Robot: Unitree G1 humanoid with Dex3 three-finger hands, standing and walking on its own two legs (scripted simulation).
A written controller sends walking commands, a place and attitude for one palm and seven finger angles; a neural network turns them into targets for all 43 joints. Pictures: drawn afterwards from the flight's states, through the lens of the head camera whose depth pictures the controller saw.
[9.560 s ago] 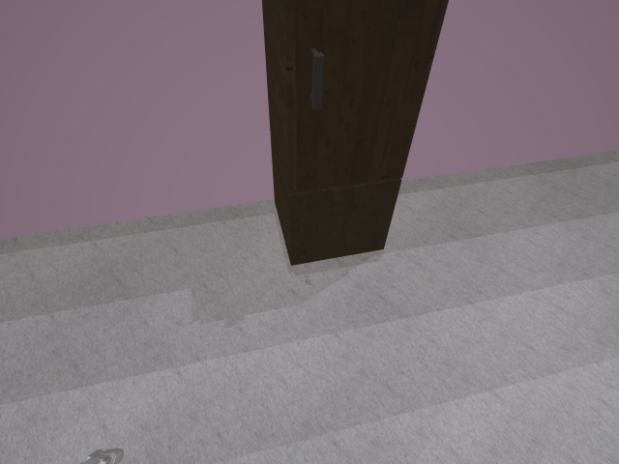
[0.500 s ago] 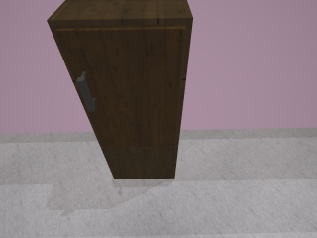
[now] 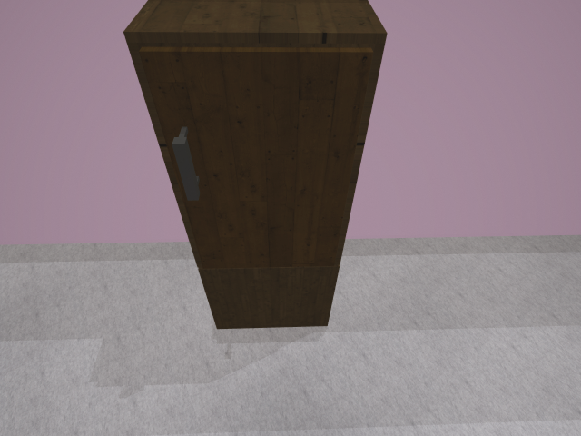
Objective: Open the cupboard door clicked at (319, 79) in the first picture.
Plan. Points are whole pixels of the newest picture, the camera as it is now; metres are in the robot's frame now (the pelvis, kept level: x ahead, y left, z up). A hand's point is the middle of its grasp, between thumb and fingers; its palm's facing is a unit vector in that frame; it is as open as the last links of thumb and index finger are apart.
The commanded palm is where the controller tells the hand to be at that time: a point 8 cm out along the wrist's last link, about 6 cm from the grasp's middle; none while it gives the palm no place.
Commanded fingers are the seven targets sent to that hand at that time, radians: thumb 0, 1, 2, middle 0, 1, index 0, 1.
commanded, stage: look again from close up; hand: left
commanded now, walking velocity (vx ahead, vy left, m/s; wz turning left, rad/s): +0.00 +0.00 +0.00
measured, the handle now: (188, 164) +0.57 +0.24 +0.05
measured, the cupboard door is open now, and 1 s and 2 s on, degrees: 0 0 0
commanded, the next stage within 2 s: raise the hand with hooked fingers in 0.08 s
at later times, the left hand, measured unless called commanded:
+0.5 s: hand (176, 364) +0.21 +0.17 +0.01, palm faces +0.11 -0.99 -0.04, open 8.1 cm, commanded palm +0.12 +0.24 -0.04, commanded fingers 0.00 0.50 0.73 -0.23 -0.56 -0.23 -0.56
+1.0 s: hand (148, 361) +0.21 +0.21 +0.00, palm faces +0.11 -0.99 -0.04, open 11.0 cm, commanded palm +0.17 +0.26 +0.00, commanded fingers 0.00 -0.08 0.48 -0.27 -0.93 -0.27 -0.93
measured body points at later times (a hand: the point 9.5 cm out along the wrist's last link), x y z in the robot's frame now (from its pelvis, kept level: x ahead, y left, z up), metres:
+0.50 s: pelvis -0.01 -0.03 -0.04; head +0.01 -0.02 +0.41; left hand +0.20 +0.22 +0.01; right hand +0.18 -0.29 -0.10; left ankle -0.01 +0.09 -0.74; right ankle -0.01 -0.12 -0.74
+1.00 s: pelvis -0.03 -0.05 -0.06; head +0.03 -0.05 +0.39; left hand +0.20 +0.27 +0.00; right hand +0.12 -0.27 -0.16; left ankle -0.01 +0.09 -0.74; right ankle -0.01 -0.12 -0.74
